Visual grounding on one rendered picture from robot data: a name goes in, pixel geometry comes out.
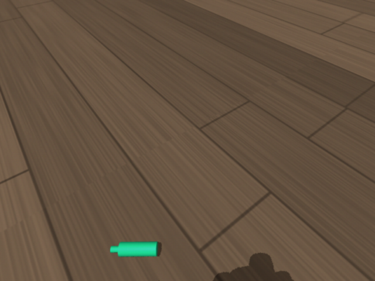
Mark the bottle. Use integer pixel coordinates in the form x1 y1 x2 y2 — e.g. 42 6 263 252
110 242 158 257

